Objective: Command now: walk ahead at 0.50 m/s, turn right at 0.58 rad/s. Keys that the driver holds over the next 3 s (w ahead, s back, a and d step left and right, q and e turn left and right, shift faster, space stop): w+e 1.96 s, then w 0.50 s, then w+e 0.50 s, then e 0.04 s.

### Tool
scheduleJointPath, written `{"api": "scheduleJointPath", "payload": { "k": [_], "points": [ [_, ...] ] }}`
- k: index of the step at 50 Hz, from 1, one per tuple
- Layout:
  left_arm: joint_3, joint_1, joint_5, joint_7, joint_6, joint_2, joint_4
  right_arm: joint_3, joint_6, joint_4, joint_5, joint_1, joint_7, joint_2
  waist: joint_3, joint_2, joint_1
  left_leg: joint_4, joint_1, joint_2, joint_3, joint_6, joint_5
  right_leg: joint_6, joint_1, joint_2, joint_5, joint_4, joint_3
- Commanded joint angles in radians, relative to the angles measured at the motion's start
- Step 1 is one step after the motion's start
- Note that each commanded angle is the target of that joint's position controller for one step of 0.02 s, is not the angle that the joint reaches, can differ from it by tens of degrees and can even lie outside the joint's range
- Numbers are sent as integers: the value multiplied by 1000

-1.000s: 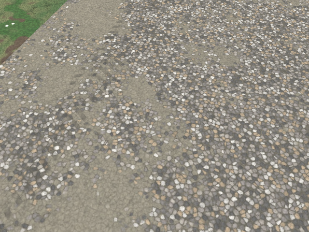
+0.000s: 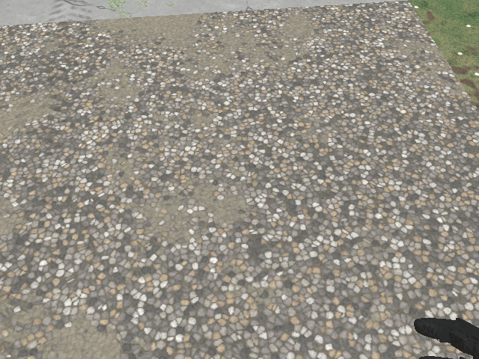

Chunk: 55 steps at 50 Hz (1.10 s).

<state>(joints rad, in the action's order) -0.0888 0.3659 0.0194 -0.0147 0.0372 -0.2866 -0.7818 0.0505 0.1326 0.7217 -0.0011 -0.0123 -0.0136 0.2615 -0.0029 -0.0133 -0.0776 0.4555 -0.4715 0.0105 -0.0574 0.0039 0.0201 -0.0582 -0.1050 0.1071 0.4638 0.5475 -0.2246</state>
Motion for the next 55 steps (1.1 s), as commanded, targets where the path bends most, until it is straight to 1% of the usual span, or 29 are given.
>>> {"api": "scheduleJointPath", "payload": {
  "k": [1, 2, 3, 4, 5, 7, 12, 17, 21, 23, 24, 25, 26, 27, 28, 29, 31, 32, 36, 40, 44, 47, 49, 50, 51, 52, 53, 54, 55],
  "points": [
    [19, 61, 11, 0, 26, 11, 120, 92, 8, 14, -31, -358, 12, 294, -335, -249, 136, -77, 815, -406, -590, -261, 254, 13, -535, 15, 50, 571, 56],
    [11, 87, 25, 0, 29, -77, 106, 79, 2, 12, -4, -357, 7, 226, -319, -272, 143, -129, 824, -454, -769, -281, 477, 26, -686, -63, 127, 738, 42],
    [-6, 0, 21, 1, 22, -143, 109, 57, -6, -7, 2, -305, 11, 148, -188, -156, 169, -144, 712, -408, -612, -235, 502, 35, -730, -105, 35, 792, 45],
    [-8, -69, 8, 1, 16, -143, 123, 48, -16, -14, -5, -257, 12, 127, -104, -79, 161, -154, 583, -360, -460, -198, 390, 39, -706, -140, -40, 783, 83],
    [-11, -108, -2, 3, 16, -131, 139, 41, -22, -8, -12, -221, 12, 112, -45, -61, 140, -178, 475, -320, -366, -186, 280, 39, -680, -166, -93, 736, 89],
    [-12, -97, 9, 14, 6, -96, 148, 32, -20, 2, -15, -195, 13, 89, -9, -99, 102, -229, 365, -270, -225, -172, 165, 36, -609, -206, -135, 673, 103],
    [2, -155, 3, 20, -12, -50, 193, 54, -11, 35, -6, -215, 14, 147, 5, -63, 97, -296, 365, -288, -51, -207, -13, 65, -651, -234, -260, 506, 126],
    [15, -288, 3, 48, -1, -29, 224, 59, -29, 60, 1, -244, 22, 180, 38, -52, 146, -292, 404, -257, 123, -161, -67, 53, -592, -212, -477, 238, 199],
    [14, -368, 8, 69, -2, -39, 266, 70, -50, 82, 20, -285, 21, 217, 74, -60, 161, -255, 498, -295, 176, -135, -135, 14, -568, -188, -403, 122, 253],
    [-2, -337, 1, 74, -6, -70, 272, 79, -62, 82, 30, -278, 24, 246, 43, -85, 122, -145, 538, -301, 217, -115, -433, -26, -476, -134, -297, 94, 303],
    [-18, -266, -2, 72, -9, -97, 260, 83, -69, 81, 35, -274, 28, 261, -5, -97, 75, -26, 542, -292, 240, -103, -605, -51, -371, -92, -258, 79, 333],
    [-46, -108, 0, 65, -12, -140, 217, 79, -76, 77, 38, -261, 32, 255, -84, -77, -15, 173, 483, -261, 275, -77, -666, -87, -155, -44, -319, 10, 351],
    [-80, 71, 3, 46, -21, -214, 171, 63, -72, 63, 17, -275, 37, 214, -178, 1, -91, 465, 247, -225, 278, -33, -427, -138, 165, -103, -350, 2, 213],
    [-93, 39, 12, 37, -13, -343, 178, 11, -46, -3, -29, -366, 21, 61, -254, 299, 41, 834, -222, -33, 208, 28, 530, -320, 493, -379, -243, -68, -354],
    [-69, 88, 6, 42, 2, -269, 208, 17, -6, -17, 9, -270, 6, 135, -405, 203, -42, 957, -336, -5, -23, 16, 580, -372, 542, -447, -74, -231, -615],
    [-50, 57, -4, 47, 16, -210, 190, 32, 11, -45, 47, -168, -1, 187, -254, 141, -55, 949, -418, -49, -28, -4, 477, -315, 452, -419, -140, -250, -472],
    [-27, -77, -2, 43, 22, -149, 204, 27, 17, -35, 8, -162, 11, 174, -108, 38, 37, 776, -305, -120, -25, -6, 341, -254, 151, -339, -325, -253, -258],
    [-18, -124, -15, 39, 22, -129, 220, 35, 6, -30, -3, -184, 11, 183, -83, 54, 76, 726, -226, -139, -32, 1, 310, -246, 42, -311, -412, -274, -200],
    [-22, -128, -13, 18, 29, -151, 205, 25, -31, -41, -18, -163, 13, 135, -38, 48, 103, 547, -156, -119, 3, 53, 217, -249, -134, -261, -557, -316, -89],
    [-28, -68, -1, 1, 20, -168, 173, 2, -29, -76, -13, -6, 3, 89, -2, 74, 41, 233, -87, -60, 13, 66, -53, -188, -184, -195, -453, -299, -22],
    [-30, -2, 9, -1, 12, -168, 139, 11, -17, -106, 6, 71, -12, 120, 4, 95, 11, 88, -27, -22, -12, 50, -86, -161, -126, -223, -352, -236, -107],
    [-29, -5, 6, -4, 3, -161, 132, 30, -7, -105, 10, 28, -16, 152, -3, 137, 43, 42, 40, -11, -17, 12, 40, -136, -61, -244, -347, -145, -190],
    [-11, -23, 0, -1, 1, -105, 143, 54, 3, -74, -3, -136, -6, 189, -92, 129, 128, 2, 299, -53, -27, -47, 50, -83, -108, -171, -395, 36, -152],
    [12, -11, -17, 0, 4, -45, 164, 70, 4, -63, -17, -291, 3, 249, -236, -1, 181, 16, 559, -236, -207, -110, 77, -39, -241, -100, -224, 330, -55],
    [22, 122, 19, -1, 13, -21, 192, 86, -11, -24, -23, -358, -6, 308, -333, -366, 113, -109, 814, -432, -696, -264, 352, 18, -585, -2, 150, 632, 49],
    [3, 99, 26, -4, 11, -128, 160, 64, -15, -48, 1, -327, -9, 205, -244, -223, 139, -153, 765, -426, -724, -241, 551, 35, -694, -81, 101, 756, 22],
    [-10, -11, 17, -2, 5, -171, 172, 49, -23, -54, 4, -291, -2, 154, -129, -127, 164, -159, 650, -386, -554, -199, 516, 43, -718, -112, 6, 781, 51],
    [-10, -61, 7, -3, 0, -159, 181, 41, -29, -59, -7, -246, 0, 141, -68, -59, 146, -172, 533, -344, -430, -179, 383, 48, -680, -144, -63, 761, 77],
    [-12, -93, -1, 1, -1, -145, 192, 36, -33, -50, -11, -219, 2, 122, -18, -58, 129, -193, 449, -308, -341, -178, 279, 50, -662, -170, -107, 715, 78]
  ]
}}
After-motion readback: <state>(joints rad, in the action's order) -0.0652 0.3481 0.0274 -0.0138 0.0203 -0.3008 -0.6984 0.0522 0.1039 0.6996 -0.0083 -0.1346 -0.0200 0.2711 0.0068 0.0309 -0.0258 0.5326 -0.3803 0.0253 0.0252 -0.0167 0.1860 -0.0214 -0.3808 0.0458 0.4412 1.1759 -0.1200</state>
